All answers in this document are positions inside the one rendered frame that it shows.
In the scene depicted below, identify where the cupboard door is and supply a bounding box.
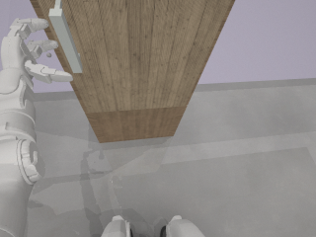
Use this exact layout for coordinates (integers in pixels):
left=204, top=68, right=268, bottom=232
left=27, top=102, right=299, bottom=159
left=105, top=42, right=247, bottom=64
left=37, top=0, right=232, bottom=114

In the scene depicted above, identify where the right robot shin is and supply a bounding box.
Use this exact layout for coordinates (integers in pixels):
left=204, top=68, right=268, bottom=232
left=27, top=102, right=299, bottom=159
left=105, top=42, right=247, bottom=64
left=170, top=215, right=182, bottom=223

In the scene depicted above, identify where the robot left hand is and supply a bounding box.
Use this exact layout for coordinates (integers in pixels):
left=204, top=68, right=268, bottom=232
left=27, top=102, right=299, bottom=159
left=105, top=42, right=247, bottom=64
left=0, top=18, right=73, bottom=84

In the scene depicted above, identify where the right robot thigh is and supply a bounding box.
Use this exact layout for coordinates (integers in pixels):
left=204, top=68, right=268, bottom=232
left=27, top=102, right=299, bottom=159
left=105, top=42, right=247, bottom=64
left=166, top=219, right=205, bottom=237

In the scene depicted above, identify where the handle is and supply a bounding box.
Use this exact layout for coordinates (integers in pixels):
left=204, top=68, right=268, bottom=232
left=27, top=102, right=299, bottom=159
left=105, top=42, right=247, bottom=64
left=48, top=0, right=83, bottom=73

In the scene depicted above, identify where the left robot upper arm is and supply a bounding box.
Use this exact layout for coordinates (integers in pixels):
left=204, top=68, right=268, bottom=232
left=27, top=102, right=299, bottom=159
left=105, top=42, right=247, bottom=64
left=0, top=139, right=45, bottom=237

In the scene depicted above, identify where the left robot forearm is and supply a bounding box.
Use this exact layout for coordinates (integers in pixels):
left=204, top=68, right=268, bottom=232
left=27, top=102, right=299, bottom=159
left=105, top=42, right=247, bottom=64
left=0, top=68, right=37, bottom=144

